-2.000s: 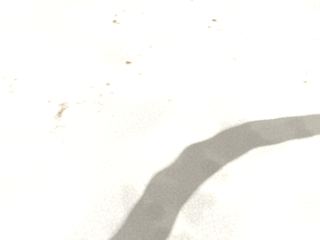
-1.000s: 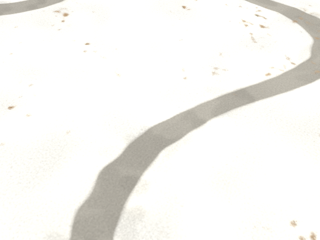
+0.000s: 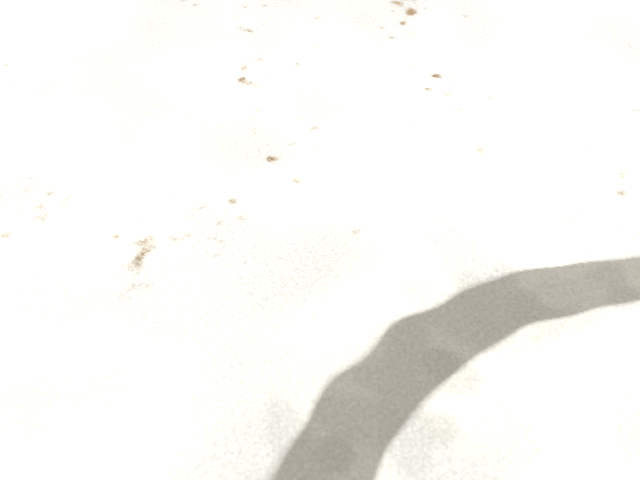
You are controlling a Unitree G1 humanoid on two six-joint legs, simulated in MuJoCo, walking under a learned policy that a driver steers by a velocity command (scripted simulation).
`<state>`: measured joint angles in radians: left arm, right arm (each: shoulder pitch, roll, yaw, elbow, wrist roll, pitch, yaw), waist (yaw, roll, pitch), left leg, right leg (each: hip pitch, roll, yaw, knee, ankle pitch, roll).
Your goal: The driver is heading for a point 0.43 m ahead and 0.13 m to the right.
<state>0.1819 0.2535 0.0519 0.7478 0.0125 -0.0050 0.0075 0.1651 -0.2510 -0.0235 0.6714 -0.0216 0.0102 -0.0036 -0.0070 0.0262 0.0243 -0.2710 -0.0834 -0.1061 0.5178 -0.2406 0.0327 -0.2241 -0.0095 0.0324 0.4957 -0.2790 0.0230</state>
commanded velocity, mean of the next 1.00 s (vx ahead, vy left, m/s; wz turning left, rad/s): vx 0.15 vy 0.00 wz -0.04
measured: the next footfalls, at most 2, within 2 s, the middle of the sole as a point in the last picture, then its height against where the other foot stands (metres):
right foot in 1.22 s outside the picture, level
left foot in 1.66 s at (311, 460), level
